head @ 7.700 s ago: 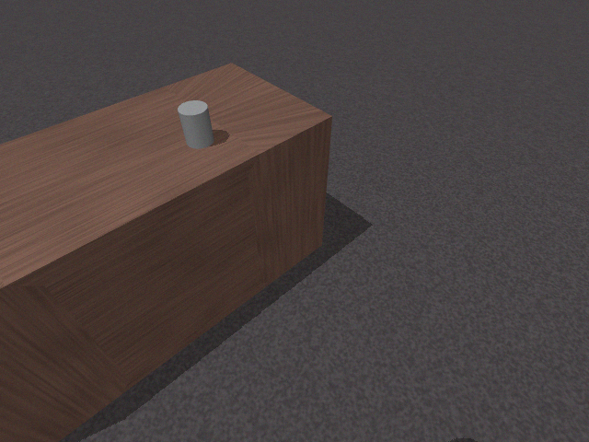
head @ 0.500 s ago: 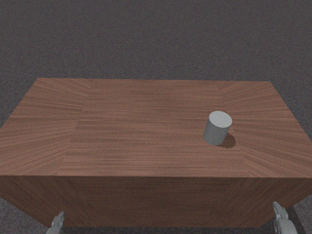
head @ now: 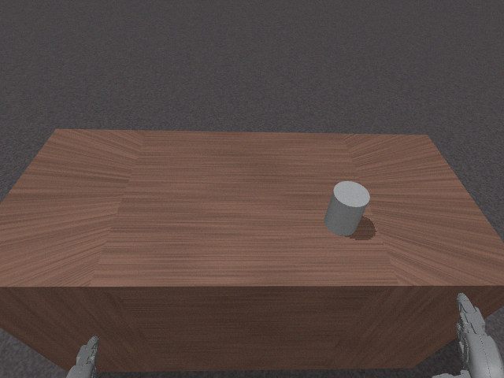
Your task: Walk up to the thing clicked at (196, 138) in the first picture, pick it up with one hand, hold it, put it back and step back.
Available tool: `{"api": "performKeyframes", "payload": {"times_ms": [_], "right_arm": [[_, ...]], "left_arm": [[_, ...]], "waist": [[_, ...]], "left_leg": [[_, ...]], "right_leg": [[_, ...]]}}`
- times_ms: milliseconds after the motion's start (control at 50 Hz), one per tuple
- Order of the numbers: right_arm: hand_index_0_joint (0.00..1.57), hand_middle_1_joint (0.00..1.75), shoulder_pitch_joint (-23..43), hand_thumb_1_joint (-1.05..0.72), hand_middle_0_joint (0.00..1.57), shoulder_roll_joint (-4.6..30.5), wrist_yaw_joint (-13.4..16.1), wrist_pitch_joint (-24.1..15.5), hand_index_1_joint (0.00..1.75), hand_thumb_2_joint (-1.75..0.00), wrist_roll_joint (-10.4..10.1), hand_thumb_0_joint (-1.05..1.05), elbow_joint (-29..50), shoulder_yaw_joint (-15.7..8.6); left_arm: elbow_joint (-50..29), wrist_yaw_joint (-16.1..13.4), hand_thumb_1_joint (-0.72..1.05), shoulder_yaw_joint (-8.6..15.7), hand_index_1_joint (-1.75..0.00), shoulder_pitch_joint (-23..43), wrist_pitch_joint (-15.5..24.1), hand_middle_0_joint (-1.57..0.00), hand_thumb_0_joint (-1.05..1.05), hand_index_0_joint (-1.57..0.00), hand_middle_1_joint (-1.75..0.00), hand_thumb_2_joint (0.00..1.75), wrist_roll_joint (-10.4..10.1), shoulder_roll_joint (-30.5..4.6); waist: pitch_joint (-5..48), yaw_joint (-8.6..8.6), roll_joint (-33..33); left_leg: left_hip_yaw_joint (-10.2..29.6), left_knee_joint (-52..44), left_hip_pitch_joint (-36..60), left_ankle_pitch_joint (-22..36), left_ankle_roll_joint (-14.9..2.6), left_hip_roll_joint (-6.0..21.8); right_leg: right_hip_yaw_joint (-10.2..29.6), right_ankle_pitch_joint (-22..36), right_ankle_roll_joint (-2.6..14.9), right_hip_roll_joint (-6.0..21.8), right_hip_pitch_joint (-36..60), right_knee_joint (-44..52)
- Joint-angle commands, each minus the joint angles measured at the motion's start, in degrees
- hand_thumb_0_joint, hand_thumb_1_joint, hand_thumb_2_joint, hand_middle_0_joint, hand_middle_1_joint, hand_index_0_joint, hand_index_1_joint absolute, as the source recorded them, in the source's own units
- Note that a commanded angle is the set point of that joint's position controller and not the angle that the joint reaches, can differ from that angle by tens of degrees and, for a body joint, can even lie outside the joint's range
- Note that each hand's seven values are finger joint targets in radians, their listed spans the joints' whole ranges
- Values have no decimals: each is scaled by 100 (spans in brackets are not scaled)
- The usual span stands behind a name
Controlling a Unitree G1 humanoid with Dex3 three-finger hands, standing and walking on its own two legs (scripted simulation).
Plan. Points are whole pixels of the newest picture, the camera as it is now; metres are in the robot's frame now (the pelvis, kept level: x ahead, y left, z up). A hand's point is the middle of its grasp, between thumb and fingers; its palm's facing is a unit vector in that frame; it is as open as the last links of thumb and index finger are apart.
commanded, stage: rise first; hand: right
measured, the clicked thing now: (345, 208) +0.52 -0.23 -0.07
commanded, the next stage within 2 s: go down in 0.56 s
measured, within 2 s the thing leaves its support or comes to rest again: neither
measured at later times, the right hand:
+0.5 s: hand (446, 358) +0.17 -0.26 +0.01, palm faces +0.30 +0.88 -0.36, open 17.3 cm
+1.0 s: hand (461, 329) +0.20 -0.29 +0.03, palm faces +0.37 +0.89 -0.27, open 17.4 cm
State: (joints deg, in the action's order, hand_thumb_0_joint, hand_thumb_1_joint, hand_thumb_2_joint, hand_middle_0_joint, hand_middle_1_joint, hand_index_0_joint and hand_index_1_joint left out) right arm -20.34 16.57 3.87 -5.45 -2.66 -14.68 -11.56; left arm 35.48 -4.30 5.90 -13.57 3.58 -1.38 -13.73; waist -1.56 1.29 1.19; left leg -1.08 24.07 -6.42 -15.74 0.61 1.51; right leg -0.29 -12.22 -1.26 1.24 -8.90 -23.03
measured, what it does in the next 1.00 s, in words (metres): stands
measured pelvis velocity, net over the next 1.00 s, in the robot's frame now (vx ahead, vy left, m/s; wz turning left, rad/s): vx -0.01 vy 0.00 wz -0.02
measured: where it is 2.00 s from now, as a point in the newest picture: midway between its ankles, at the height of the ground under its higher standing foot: outside the picture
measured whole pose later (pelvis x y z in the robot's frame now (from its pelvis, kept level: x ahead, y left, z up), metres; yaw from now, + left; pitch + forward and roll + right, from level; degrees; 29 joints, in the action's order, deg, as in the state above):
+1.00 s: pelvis -0.01 +0.00 +0.00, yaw -1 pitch -2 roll +0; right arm -14.7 17.4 -3.2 -13.6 -5.8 -14.9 -20.9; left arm 38.9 -3.6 7.5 -11.3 5.4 0.1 -13.4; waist 0.0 1.0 0.3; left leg -2.2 26.4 -8.4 -16.3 0.4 1.4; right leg 0.9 -12.5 -1.5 1.3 -11.4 -25.6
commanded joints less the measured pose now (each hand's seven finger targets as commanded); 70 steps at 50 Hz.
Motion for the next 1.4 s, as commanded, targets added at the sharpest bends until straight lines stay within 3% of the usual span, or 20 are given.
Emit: {"api": "performKeyframes", "payload": {"times_ms": [0, 120, 280, 320, 380, 440, 560, 640, 660, 680, 700, 780, 900, 920, 940, 1040, 1140, 1200, 1300, 1380], "right_arm": [[5, 6, 270, 50, 5, 1074, 33, -451, 6, -6, 36, 0, 1267, -549], [5, 5, 258, 51, 5, 1150, -24, -526, 6, -5, 14, 0, 1545, -677], [5, 6, 163, 51, 5, 1011, -30, -630, 6, -5, 21, 0, 1665, -571], [5, 6, 192, 51, 5, 1059, -26, -652, 6, -5, 17, 0, 1712, -651], [5, 6, 153, 50, 5, 1117, -51, -700, 6, -6, 21, 0, 1786, -687], [5, 6, 193, 51, 5, 1106, -65, -721, 6, -5, -3, 0, 1874, -701], [5, 6, 158, 51, 5, 1242, -43, -814, 6, -6, 5, 0, 2004, -883], [4, 6, -32, 43, 4, 1072, -65, -854, 6, -8, 1, 0, 1923, -741], [5, 5, 332, 43, 5, 639, -115, -1054, 5, -7, -3, 0, 2759, -623], [4, 6, -157, 40, 4, 1402, -32, -875, 6, -8, 23, 0, 1411, -1071], [4, 6, 266, 48, 3, 758, -111, -1098, 6, -5, 10, 0, 2719, -749], [4, 6, 244, 53, 3, 1035, -197, -1093, 6, -6, -31, 0, 1687, -1163], [4, 6, 1504, 54, 3, 1430, -596, -1251, 6, -5, -297, 0, 1536, -1482], [4, 6, 1758, 57, 3, 1492, -676, -1290, 6, -5, -358, 0, 1442, -1518], [4, 6, 1773, 56, 3, 1493, -796, -1304, 6, -5, -425, 0, 1007, -1544], [4, 6, 3120, 57, 3, 2025, -1565, -1492, 6, -5, -901, 0, 150, -1850], [5, 5, 3871, 54, 4, 2770, -2362, -1528, 5, -3, -1317, 0, -1082, -2285], [4, 5, 4259, 58, 3, 2803, -2750, -1545, 5, -4, -1544, 0, -1861, -2275], [4, 6, 4953, 59, 2, 3554, -3104, -1693, 6, -5, -1671, 0, -2230, -2631], [3, 6, 5709, 59, 2, 3687, -3245, -1796, 6, -6, -1670, 0, -2441, -2569]], "left_arm": [[-813, -49, -57, 268, -7, 400, 316, -6, 0, -5, -6, 7, 3, -720], [-535, 6, -56, 440, -7, 438, 323, -6, 0, -5, -6, 7, 0, -818], [-633, -13, -57, 286, -7, 573, 409, -6, 0, -5, -6, 7, 25, -688], [-731, -35, -57, 510, -7, 590, 439, -6, 0, -5, -6, 7, 39, -918], [-565, 19, -56, 239, -7, 425, 425, -6, 0, -5, -6, 8, 25, -584], [-801, -2, -56, 463, -7, 630, 473, -6, 0, -5, -6, 7, 26, -864], [-598, 24, -57, 393, -7, 626, 494, -6, 0, -5, -6, 8, 37, -755], [-603, 41, -50, 259, -5, 689, 509, -6, 0, -7, -6, 1, 43, -633], [-713, 100, -58, 129, -8, 1054, 534, -7, 0, -5, -7, 9, 203, -555], [-483, -5, -51, 606, -5, 546, 499, -6, 0, -7, -6, 1, 20, -930], [-841, 85, -54, 215, -6, 1052, 530, -5, 0, -5, -5, 4, 208, -685], [-636, 49, -55, 528, -5, 397, 444, -5, 0, -5, -5, 4, 192, -897], [-503, 27, -55, 397, -5, 718, 404, -6, 0, -5, -5, 4, 157, -706], [-726, -21, -55, 599, -5, 739, 468, -6, 0, -5, -5, 4, 137, -991], [-130, -17, -55, 336, -5, 556, 420, -6, 0, -5, -5, 4, 127, -631], [-507, -181, -55, 113, -5, 1135, 584, -6, 0, -5, -5, 4, 47, -724], [-379, -352, -53, 72, -5, 688, 640, -5, 0, -6, -5, 2, 26, -934], [-344, -370, -53, -99, -5, 538, 714, -5, 0, -6, -5, 2, 23, -798], [-566, -388, -53, -162, -5, 556, 820, -6, 0, -6, -6, 2, 37, -895], [-957, -414, -53, -277, -5, 862, 949, -6, 0, -6, -6, 3, 68, -943]], "waist": [[477, 89, -20], [347, 25, 241], [315, 69, -6], [416, 28, -6], [282, 111, -5], [380, 52, -47], [392, 143, 36], [372, 125, -10], [849, 69, 116], [346, 92, -82], [768, 75, 81], [506, -72, -231], [406, -122, 58], [537, -223, -25], [303, -199, 59], [959, -299, -86], [1376, -279, 107], [1373, -316, 214], [1732, -198, 563], [2073, -275, 647]], "left_leg": [[-219, -384, -124, 1407, -20, -84], [-214, -428, -231, 1164, -48, -106], [-230, -486, -190, 1051, -42, -103], [-239, -465, -168, 1043, -47, -115], [-225, -530, -213, 859, -39, -87], [-218, -510, -227, 952, -35, -93], [-248, -523, -161, 826, -64, -103], [-233, -487, -128, 1060, -41, -89], [-182, -340, -193, 1160, -27, -134], [-211, -483, -166, 1070, -37, -90], [-180, -375, -185, 1175, -12, -115], [-187, -357, -385, 1040, 8, -129], [-36, -405, -621, 778, 29, -47], [-60, -356, -647, 874, 25, -80], [-81, -308, -728, 819, 14, -82], [139, -21, -778, 1069, 82, 13], [184, 343, -956, 1287, 84, 39], [1, 643, -1256, 1157, 6, -73], [-98, 1012, -1542, 887, -73, -161], [-94, 1176, -1852, 451, -105, -226]], "right_leg": [[-243, 1246, 179, -145, 330, 234], [-255, 997, 175, -135, 246, 301], [-230, 904, 202, -137, 300, 329], [-221, 894, 193, -130, 351, 324], [-245, 729, 203, -176, 250, 341], [-240, 801, 207, -149, 312, 350], [-201, 735, 184, -156, 279, 381], [-229, 932, 195, -166, 246, 305], [-131, 981, 168, -149, 359, 183], [-233, 922, 205, -178, 260, 283], [-142, 990, 164, -177, 351, 184], [-114, 808, 213, -166, 257, 153], [-124, 500, 220, -225, 102, 74], [-97, 550, 227, -195, 167, 74], [-66, 446, 240, -194, -8, 43], [26, 686, 251, -177, -156, -430], [63, 865, 235, -155, -404, -750], [100, 759, 213, -96, -759, -897], [140, 725, 156, -26, -1087, -1175], [205, 415, 128, 71, -1136, -1316]]}}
